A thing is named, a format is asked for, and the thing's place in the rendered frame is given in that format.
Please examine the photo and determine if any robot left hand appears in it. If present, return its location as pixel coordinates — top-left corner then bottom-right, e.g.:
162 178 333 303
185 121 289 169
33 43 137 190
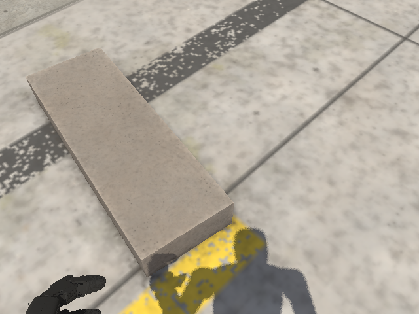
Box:
26 275 106 314

